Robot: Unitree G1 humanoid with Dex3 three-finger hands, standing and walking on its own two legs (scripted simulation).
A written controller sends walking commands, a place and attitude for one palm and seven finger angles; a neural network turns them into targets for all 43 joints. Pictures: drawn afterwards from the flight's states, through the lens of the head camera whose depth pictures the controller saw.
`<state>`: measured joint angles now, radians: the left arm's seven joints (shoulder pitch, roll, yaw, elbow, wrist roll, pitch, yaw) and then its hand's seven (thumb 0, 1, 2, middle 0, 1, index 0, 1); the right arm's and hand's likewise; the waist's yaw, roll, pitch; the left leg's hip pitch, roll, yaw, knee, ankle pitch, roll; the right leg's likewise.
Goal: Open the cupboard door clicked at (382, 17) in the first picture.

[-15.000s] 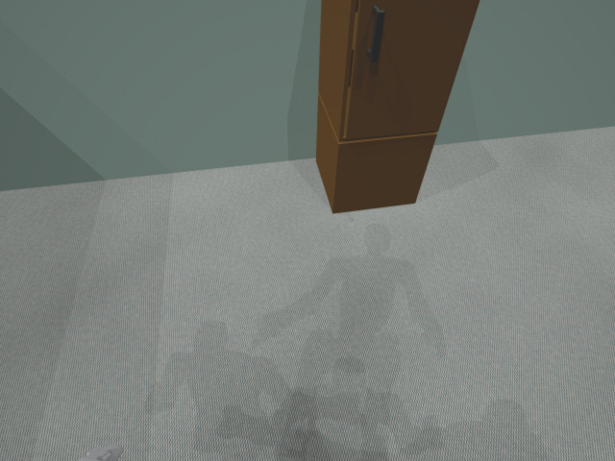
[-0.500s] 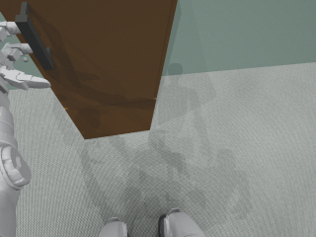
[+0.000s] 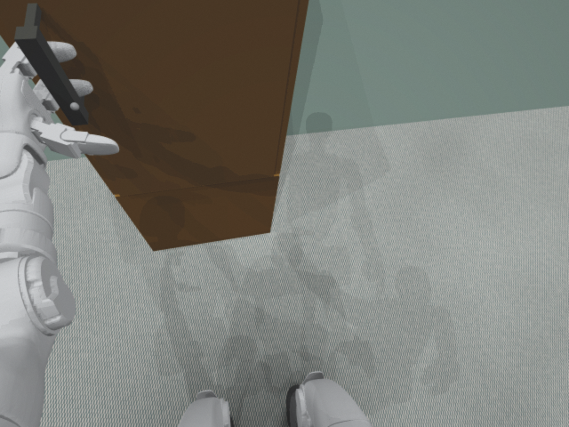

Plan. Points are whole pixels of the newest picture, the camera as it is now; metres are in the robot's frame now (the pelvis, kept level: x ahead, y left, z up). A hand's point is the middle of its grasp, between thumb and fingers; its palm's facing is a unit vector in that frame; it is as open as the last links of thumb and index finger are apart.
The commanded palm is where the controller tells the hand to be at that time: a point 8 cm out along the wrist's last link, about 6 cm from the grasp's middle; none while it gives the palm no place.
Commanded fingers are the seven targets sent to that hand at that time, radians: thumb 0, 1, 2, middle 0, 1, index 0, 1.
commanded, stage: slide the fingers in behind the handle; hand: left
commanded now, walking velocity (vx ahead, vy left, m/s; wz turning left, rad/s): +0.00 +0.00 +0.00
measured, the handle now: (58, 69) +0.58 +0.25 +0.09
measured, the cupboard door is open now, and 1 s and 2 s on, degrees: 0 0 12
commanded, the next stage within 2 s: close the thumb around the handle in 0.34 s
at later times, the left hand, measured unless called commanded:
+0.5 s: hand (79, 99) +0.54 +0.22 +0.09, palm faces +0.08 -1.00 -0.02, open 13.9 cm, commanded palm +0.51 +0.26 +0.09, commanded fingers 0.00 -0.28 0.40 -0.32 -1.22 -0.32 -1.22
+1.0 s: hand (77, 102) +0.53 +0.22 +0.08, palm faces +0.08 -1.00 -0.02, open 6.5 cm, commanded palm +0.51 +0.27 +0.09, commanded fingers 0.00 0.90 0.90 -0.40 -1.35 -0.40 -1.35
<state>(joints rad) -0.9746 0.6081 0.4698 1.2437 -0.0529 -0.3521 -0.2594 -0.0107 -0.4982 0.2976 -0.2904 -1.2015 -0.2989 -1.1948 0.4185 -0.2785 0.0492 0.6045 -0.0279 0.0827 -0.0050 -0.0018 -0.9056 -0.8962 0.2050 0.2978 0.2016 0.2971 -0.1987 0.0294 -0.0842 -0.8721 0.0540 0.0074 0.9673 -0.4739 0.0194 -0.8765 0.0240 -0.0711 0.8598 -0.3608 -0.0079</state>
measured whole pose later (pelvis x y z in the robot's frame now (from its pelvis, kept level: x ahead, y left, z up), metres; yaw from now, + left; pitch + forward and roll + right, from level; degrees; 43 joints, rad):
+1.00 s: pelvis +0.01 +0.00 +0.00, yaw +0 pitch +22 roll -3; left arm -0.98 0.60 0.46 1.24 -0.05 -0.36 -0.24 0.00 0.59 0.76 -0.37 -1.32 -0.38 -1.31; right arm 0.42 -0.28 0.05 0.61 -0.03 0.08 0.00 0.00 -0.91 -0.90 0.21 0.30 0.20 0.30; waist -0.20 0.03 -0.09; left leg -0.87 0.05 0.00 0.96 -0.48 0.02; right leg -0.88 0.02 -0.07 0.86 -0.37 -0.01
